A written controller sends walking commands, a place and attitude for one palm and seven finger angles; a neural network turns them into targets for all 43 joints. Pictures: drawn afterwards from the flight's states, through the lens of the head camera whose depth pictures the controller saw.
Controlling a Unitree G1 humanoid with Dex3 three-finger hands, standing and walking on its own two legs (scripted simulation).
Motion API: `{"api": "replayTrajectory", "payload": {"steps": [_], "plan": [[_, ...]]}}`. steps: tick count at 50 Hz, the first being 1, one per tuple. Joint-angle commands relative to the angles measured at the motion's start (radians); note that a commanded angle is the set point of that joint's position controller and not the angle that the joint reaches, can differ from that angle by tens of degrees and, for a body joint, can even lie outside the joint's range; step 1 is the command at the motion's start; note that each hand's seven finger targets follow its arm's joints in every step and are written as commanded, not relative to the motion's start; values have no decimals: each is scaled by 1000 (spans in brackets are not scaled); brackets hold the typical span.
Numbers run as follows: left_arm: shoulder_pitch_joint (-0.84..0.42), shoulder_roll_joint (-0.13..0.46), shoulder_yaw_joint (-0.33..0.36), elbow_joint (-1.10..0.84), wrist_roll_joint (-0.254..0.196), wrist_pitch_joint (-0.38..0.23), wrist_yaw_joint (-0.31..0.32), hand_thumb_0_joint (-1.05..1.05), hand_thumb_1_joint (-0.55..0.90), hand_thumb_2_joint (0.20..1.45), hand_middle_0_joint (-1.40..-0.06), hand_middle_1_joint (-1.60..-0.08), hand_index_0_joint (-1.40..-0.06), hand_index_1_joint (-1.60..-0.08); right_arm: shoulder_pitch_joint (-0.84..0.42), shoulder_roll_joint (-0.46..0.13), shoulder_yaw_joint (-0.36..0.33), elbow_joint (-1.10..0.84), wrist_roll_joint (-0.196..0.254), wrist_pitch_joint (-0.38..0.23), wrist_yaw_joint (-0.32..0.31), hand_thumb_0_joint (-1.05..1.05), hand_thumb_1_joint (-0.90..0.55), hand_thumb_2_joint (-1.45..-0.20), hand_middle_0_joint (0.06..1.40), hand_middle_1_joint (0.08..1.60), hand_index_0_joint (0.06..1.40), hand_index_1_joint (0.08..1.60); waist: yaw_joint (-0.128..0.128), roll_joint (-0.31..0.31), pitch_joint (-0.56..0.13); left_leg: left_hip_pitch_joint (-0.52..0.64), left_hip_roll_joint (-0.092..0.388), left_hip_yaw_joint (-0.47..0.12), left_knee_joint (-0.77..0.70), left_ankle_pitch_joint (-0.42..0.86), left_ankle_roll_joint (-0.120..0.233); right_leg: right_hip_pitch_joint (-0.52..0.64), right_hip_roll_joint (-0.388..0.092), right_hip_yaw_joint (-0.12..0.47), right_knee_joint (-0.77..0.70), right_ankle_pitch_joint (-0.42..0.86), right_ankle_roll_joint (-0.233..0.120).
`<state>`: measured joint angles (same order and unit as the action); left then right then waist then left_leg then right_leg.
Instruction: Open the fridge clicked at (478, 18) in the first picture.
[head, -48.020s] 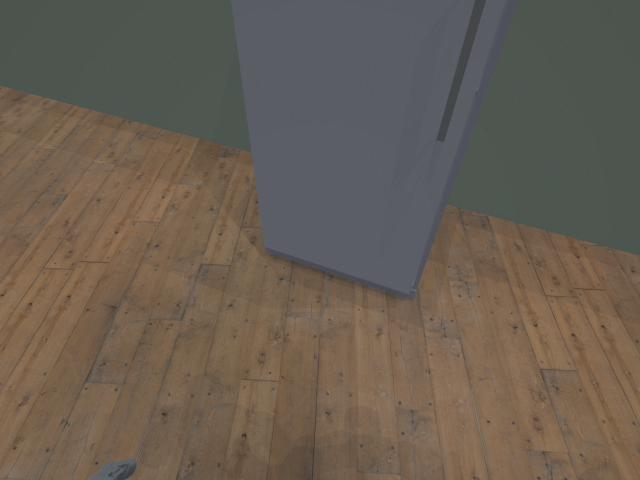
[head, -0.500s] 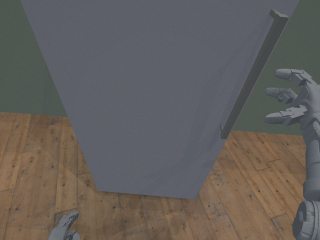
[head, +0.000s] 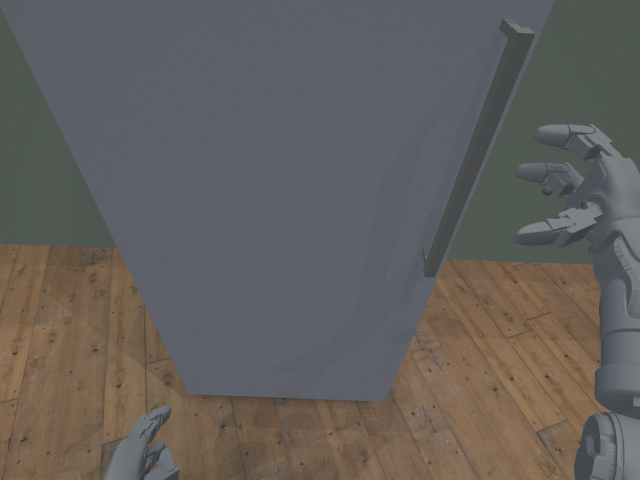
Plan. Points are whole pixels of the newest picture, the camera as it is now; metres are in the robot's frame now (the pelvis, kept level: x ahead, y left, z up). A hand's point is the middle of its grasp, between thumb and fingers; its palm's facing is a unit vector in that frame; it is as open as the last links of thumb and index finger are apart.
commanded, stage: move the hooked fingers beside the handle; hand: right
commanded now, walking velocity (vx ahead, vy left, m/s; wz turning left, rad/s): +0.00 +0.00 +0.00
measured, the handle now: (460, 175) +0.48 -0.15 +0.17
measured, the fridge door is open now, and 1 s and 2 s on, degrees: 1 1 1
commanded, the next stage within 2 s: feel for the door with the fingertips in 1.64 s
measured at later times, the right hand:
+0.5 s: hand (544, 200) +0.40 -0.22 +0.20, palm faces +0.00 +1.00 -0.03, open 14.0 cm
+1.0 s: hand (528, 197) +0.40 -0.20 +0.20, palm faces +0.00 +1.00 -0.02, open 14.0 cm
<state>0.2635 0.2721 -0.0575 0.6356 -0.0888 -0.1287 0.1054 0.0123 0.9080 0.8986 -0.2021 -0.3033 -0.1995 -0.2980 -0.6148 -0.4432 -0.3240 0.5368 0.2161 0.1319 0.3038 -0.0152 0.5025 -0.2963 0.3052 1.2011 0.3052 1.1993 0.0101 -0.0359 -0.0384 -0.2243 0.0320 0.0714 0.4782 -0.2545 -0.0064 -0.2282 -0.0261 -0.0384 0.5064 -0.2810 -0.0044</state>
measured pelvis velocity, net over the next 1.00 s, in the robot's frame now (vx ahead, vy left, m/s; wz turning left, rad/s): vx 0.00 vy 0.01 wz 0.00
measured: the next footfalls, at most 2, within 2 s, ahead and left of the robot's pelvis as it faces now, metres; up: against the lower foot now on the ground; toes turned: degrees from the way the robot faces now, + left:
none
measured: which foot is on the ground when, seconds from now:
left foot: down 0.00-1.00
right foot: down 0.00-1.00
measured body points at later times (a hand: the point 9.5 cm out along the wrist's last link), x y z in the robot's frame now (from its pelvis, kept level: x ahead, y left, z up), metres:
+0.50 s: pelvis +0.00 +0.00 +0.00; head -0.01 +0.01 +0.45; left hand +0.13 +0.26 -0.10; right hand +0.39 -0.28 +0.20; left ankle +0.00 +0.12 -0.74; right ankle -0.01 -0.12 -0.74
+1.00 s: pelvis +0.00 +0.01 +0.00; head -0.01 +0.02 +0.45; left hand +0.12 +0.26 -0.10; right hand +0.39 -0.26 +0.20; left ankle +0.00 +0.12 -0.74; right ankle -0.01 -0.12 -0.74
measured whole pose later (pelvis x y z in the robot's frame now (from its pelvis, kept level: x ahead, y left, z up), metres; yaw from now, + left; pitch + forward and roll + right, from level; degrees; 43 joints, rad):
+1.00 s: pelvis +0.00 +0.01 +0.00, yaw +0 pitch +1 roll +0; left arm 0.29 0.28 -0.05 0.65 -0.09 -0.10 0.10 0.01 0.91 0.90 -0.20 -0.30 -0.20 -0.30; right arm -0.61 -0.43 -0.33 0.59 0.22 0.12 0.31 -0.01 0.50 -0.30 0.30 1.20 0.30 1.20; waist 0.02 -0.04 -0.04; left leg -0.24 0.03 0.07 0.49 -0.26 0.00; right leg -0.24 -0.03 -0.04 0.51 -0.28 0.00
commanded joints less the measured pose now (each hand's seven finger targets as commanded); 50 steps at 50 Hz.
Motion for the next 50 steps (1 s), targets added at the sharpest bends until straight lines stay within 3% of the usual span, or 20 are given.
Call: {"api": "replayTrajectory", "payload": {"steps": [1, 4, 8, 10, 11, 13, 16, 19, 20, 24, 25, 26, 27, 30, 32, 34, 37, 40, 45, 50], "plan": [[-60, 139, 46, -129, -3, -34, 10, 0, 900, 900, -200, -300, -200, -300, -402, -186, -4, -85, 29, 2, 14, 0, 500, -300, 300, 1200, 300, 1200, 21, 24, -188, 0, -19, -15, -49, 225, 35, 84, 10, 53, -68, 211, -29], [-56, 148, 51, -125, -2, -24, 7, 0, 900, 900, -200, -300, -200, -300, -400, -190, -3, -32, 25, 18, 6, 0, 500, -300, 300, 1200, 300, 1200, 19, 57, -159, -28, -16, -15, -53, 184, 35, 59, 7, 53, -64, 179, -30], [-51, 137, 54, -149, 10, -24, 5, 0, 900, 900, -200, -300, -200, -300, -497, -283, -77, -188, 11, -52, -25, 0, 500, -300, 300, 1200, 300, 1200, 11, 26, -308, 48, -14, -26, -27, 275, 36, 115, 12, 58, -46, 275, -32], [-53, 135, 53, -157, 16, -23, 3, 0, 900, 900, -200, -300, -200, -300, -508, -372, -150, -267, 8, -100, -33, 0, 500, -300, 300, 1200, 300, 1200, -4, 0, -371, 106, -15, -34, -19, 325, 37, 132, 12, 55, -40, 325, -34], [-59, 126, 47, -158, 16, -28, 4, 0, 900, 900, -200, -300, -200, -300, -570, -327, -100, -322, 7, -121, -29, 0, 500, -300, 300, 1200, 300, 1200, 13, -53, -382, 104, -15, -34, -17, 341, 38, 164, 13, 53, -41, 346, -31], [-57, 123, 46, -151, 15, -37, 5, 0, 900, 900, -200, -300, -200, -300, -542, -315, -102, -313, 7, -130, -26, 0, 500, -300, 300, 1200, 300, 1200, 11, -91, -361, 86, -19, -29, -19, 346, 41, 183, 9, 57, -42, 372, -27], [-53, 129, 48, -140, 9, -38, 3, 0, 900, 900, -200, -300, -200, -300, -444, -260, -73, -218, 16, -78, -3, 0, 500, -300, 300, 1200, 300, 1200, 9, -65, -278, 63, -21, -23, -34, 330, 40, 142, 9, 49, -51, 335, -29], [-37, 149, 57, -131, 1, -23, 0, 0, 900, 900, -200, -300, -200, -300, -273, -238, -75, -46, 26, 12, 22, 0, 500, -300, 300, 1200, 300, 1200, -3, 46, -173, 37, -20, -13, -46, 289, 37, 60, 6, 39, -62, 266, -31], [-45, 150, 56, -139, -2, -19, -2, 0, 900, 900, -200, -300, -200, -300, -274, -216, -49, -56, 28, 30, 31, 0, 500, -300, 300, 1200, 300, 1200, 2, 39, -161, 24, -17, -14, -46, 279, 34, 47, 7, 36, -67, 249, -30], [-64, 142, 63, -168, -1, -19, -7, 0, 900, 900, -200, -300, -200, -300, -334, -190, -11, -229, 36, 9, 27, 0, 500, -300, 300, 1200, 300, 1200, 8, 14, -227, 27, -17, -14, -33, 284, 38, 98, 5, 47, -48, 287, -32], [-66, 138, 63, -174, 2, -21, -7, 0, 900, 900, -200, -300, -200, -300, -380, -226, -41, -314, 36, -13, 17, 0, 500, -300, 300, 1200, 300, 1200, 6, -7, -285, 41, -22, -20, -32, 295, 37, 132, 8, 50, -45, 304, -33], [-72, 132, 58, -176, 4, -25, -4, 0, 900, 900, -200, -300, -200, -300, -429, -214, -30, -356, 42, -31, 8, 0, 500, -300, 300, 1200, 300, 1200, 15, -7, -298, 39, -23, -19, -32, 289, 37, 149, 9, 56, -44, 302, -33], [-71, 131, 58, -169, 7, -30, 0, 0, 900, 900, -200, -300, -200, -300, -472, -248, -64, -384, 46, -52, -6, 0, 500, -300, 300, 1200, 300, 1200, 16, 2, -314, 41, -25, -19, -34, 278, 36, 160, 10, 62, -43, 294, -33], [-71, 128, 49, -143, 11, -39, 12, 0, 900, 900, -200, -300, -200, -300, -552, -280, -80, -402, 36, -88, -38, 0, 500, -300, 300, 1200, 300, 1200, 28, -43, -312, 36, -28, -25, -48, 243, 34, 182, 10, 61, -55, 270, -33], [-67, 125, 42, -121, 11, -44, 16, 0, 900, 900, -200, -300, -200, -300, -537, -258, -64, -303, 21, -74, -54, 0, 500, -300, 300, 1200, 300, 1200, 31, -46, -244, 10, -26, -22, -59, 204, 35, 152, 11, 63, -68, 228, -31], [-61, 135, 44, -113, 10, -36, 14, 0, 900, 900, -200, -300, -200, -300, -468, -295, -87, -213, 1, -46, -58, 0, 500, -300, 300, 1200, 300, 1200, 12, -29, -224, 28, -22, -25, -64, 192, 37, 113, 11, 56, -73, 211, -31], [-62, 133, 41, -114, 2, -24, 12, 0, 900, 900, -200, -300, -200, -300, -441, -211, -14, -61, -3, 14, -36, 0, 500, -300, 300, 1200, 300, 1200, 24, -11, -161, -3, -15, -23, -63, 194, 35, 68, 15, 50, -75, 184, -30], [-51, 146, 50, -133, 1, -11, 7, 0, 900, 900, -200, -300, -200, -300, -392, -234, -36, -18, 9, 23, -3, 0, 500, -300, 300, 1200, 300, 1200, 15, 65, -213, 31, -13, -25, -53, 234, 32, 54, 15, 43, -64, 203, -35], [-63, 132, 53, -160, 5, -20, 3, 0, 900, 900, -200, -300, -200, -300, -506, -257, -47, -214, 28, -79, 7, 0, 500, -300, 300, 1200, 300, 1200, 21, 31, -317, 65, -19, -35, -39, 291, 31, 122, 15, 42, -40, 259, -41], [-55, 133, 48, -138, 5, -24, 11, 0, 900, 900, -200, -300, -200, -300, -521, -334, -114, -205, 16, -96, -15, 0, 500, -300, 300, 1200, 300, 1200, 15, -12, -285, 71, -21, -42, -52, 259, 31, 110, 18, 42, -54, 236, -43]]}}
